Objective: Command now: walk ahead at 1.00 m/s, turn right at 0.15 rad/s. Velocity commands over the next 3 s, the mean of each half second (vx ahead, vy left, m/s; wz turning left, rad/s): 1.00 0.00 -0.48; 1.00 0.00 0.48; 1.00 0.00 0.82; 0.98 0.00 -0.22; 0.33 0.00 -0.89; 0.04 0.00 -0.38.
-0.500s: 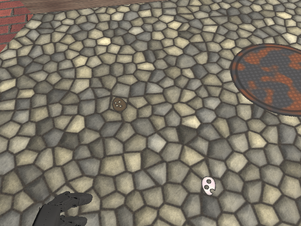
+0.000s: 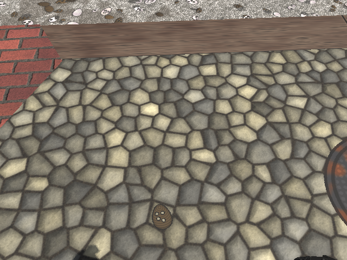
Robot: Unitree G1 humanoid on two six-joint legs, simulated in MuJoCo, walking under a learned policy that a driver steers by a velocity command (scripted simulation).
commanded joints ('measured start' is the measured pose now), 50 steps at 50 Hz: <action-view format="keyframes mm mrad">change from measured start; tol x64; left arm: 1 -82 120 16 -131 -20 -29 6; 50 -268 85 -25 -320 77 -12 -5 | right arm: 1 318 -166 -79 71 9 -3 -3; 50 339 -137 -80 101 38 27 -26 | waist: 1 -139 36 -197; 50 0 -129 19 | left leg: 1 739 367 -648 -366 -350 158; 18 595 259 153 -172 1349 -106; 22 -168 -23 -79 1063 -378 -67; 41 234 -97 115 3 185 64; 45 1001 255 -785 -172 -51 442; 50 310 135 -626 -459 -159 262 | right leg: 1 -725 -57 83 475 128 -46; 18 -301 90 -207 -325 390 -120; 22 478 -325 675 -519 183 -383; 28 -223 -195 251 -855 148 -159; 42 86 -202 -218 -231 1617 96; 44 -475 60 -171 602 74 78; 50 -693 -115 84 347 47 113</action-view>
